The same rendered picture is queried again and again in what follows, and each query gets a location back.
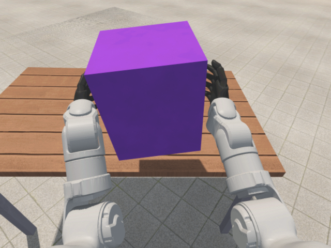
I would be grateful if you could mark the table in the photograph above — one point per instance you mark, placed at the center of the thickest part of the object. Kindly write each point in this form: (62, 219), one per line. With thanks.
(31, 124)

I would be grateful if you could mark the robot left forearm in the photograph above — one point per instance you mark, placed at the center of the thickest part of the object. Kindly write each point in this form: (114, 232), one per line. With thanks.
(86, 170)

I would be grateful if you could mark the robot right forearm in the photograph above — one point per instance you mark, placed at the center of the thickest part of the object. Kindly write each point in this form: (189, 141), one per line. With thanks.
(246, 176)

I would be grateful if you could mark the robot right upper arm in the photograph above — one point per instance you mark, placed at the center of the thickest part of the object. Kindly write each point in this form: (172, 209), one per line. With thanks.
(266, 223)

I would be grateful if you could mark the robot left upper arm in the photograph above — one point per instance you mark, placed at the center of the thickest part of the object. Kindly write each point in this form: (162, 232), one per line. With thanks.
(97, 225)

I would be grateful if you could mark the carton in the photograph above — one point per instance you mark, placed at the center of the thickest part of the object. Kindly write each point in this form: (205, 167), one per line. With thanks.
(148, 83)

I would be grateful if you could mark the robot right hand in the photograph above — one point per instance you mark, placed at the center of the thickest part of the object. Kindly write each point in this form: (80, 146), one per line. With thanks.
(218, 86)

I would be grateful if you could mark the robot left hand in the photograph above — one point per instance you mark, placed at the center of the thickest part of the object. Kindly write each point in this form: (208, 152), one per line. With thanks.
(83, 91)

